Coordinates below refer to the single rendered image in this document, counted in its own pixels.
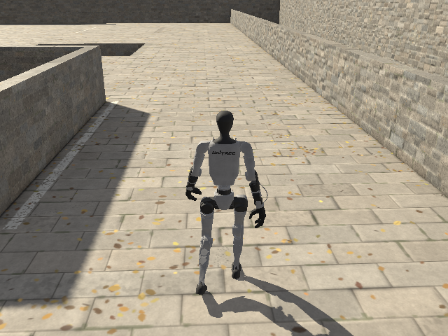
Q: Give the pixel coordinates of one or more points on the robot left upper arm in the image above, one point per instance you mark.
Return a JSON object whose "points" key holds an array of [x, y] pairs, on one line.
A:
{"points": [[202, 148]]}

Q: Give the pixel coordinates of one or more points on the right robot hand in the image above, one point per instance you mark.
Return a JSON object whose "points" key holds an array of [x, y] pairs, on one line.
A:
{"points": [[262, 215]]}

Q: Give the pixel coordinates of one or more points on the robot right thigh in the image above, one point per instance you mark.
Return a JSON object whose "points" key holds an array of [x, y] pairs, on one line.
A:
{"points": [[240, 208]]}

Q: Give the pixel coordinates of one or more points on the robot torso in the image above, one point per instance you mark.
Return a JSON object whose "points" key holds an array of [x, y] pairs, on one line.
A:
{"points": [[224, 169]]}

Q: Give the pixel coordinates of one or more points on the right robot forearm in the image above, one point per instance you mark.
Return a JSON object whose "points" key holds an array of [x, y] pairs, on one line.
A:
{"points": [[256, 193]]}

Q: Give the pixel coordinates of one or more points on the left robot forearm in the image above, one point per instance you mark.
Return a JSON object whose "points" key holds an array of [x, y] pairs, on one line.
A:
{"points": [[191, 181]]}

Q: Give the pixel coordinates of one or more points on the robot right upper arm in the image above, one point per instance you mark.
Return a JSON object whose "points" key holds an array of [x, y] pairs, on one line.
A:
{"points": [[246, 148]]}

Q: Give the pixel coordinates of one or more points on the left robot hand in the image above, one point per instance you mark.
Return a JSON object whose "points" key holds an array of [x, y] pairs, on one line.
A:
{"points": [[195, 190]]}

